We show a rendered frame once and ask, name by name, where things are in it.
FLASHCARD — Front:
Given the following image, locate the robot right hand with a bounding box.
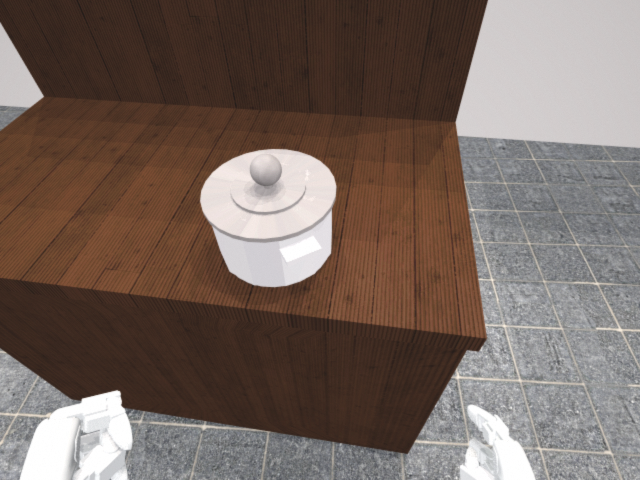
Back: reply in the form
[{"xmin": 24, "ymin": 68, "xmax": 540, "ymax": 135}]
[{"xmin": 460, "ymin": 404, "xmax": 536, "ymax": 480}]

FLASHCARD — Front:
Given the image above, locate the lid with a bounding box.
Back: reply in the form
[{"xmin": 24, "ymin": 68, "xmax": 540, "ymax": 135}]
[{"xmin": 200, "ymin": 149, "xmax": 336, "ymax": 243}]

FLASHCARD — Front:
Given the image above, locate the knob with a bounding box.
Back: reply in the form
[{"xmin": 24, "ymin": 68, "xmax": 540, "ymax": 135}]
[{"xmin": 250, "ymin": 154, "xmax": 282, "ymax": 186}]

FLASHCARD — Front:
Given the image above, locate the table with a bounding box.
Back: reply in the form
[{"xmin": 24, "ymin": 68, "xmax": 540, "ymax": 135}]
[{"xmin": 0, "ymin": 0, "xmax": 488, "ymax": 454}]

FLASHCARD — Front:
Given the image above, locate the pot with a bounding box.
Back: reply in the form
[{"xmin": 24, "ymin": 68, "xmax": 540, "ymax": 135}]
[{"xmin": 212, "ymin": 210, "xmax": 332, "ymax": 287}]

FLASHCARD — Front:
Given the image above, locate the robot left hand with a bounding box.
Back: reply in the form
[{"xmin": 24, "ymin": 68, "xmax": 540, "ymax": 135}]
[{"xmin": 20, "ymin": 390, "xmax": 133, "ymax": 480}]

